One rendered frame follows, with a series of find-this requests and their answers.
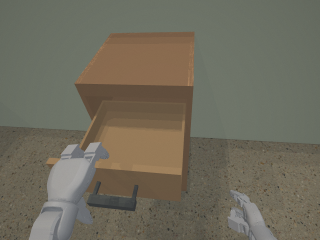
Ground right robot hand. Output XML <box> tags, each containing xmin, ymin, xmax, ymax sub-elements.
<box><xmin>227</xmin><ymin>190</ymin><xmax>266</xmax><ymax>237</ymax></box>

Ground left robot forearm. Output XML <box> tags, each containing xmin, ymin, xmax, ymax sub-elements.
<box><xmin>28</xmin><ymin>200</ymin><xmax>79</xmax><ymax>240</ymax></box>

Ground left robot hand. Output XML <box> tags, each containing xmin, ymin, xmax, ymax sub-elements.
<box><xmin>47</xmin><ymin>142</ymin><xmax>110</xmax><ymax>224</ymax></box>

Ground right robot forearm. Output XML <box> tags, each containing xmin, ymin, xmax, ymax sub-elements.
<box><xmin>248</xmin><ymin>225</ymin><xmax>278</xmax><ymax>240</ymax></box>

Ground drawer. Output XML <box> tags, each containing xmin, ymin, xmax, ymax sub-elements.
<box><xmin>46</xmin><ymin>100</ymin><xmax>186</xmax><ymax>202</ymax></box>

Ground cabinet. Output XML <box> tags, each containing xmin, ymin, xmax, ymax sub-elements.
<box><xmin>74</xmin><ymin>32</ymin><xmax>195</xmax><ymax>191</ymax></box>

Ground handle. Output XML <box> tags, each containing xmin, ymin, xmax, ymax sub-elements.
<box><xmin>87</xmin><ymin>181</ymin><xmax>139</xmax><ymax>212</ymax></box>

